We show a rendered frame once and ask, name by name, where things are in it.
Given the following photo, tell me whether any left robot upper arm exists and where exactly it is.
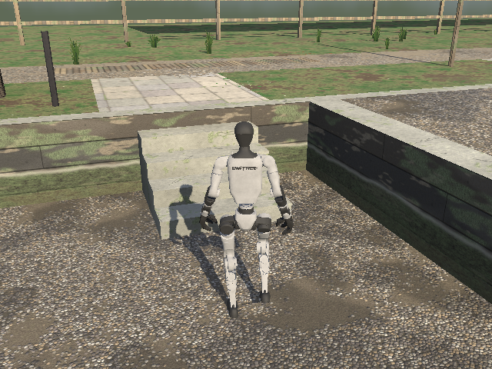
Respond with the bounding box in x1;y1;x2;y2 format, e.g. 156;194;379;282
208;155;229;198

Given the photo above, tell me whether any robot right foot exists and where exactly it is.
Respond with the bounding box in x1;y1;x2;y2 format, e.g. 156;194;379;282
259;290;271;303

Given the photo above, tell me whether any humanoid robot head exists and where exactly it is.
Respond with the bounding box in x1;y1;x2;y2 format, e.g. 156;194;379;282
231;121;258;158

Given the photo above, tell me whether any right robot upper arm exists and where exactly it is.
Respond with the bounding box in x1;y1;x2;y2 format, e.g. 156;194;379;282
261;155;282;198

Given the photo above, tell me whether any robot left hand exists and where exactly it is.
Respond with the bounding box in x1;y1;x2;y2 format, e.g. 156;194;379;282
199;214;218;231

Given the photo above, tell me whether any robot left forearm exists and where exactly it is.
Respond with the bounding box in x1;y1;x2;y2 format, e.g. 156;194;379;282
201;186;216;217

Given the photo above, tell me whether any robot right forearm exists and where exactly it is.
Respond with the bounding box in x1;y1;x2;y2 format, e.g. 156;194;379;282
275;186;291;219

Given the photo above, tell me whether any robot right hand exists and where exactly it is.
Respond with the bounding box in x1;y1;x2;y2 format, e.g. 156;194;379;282
276;216;294;235

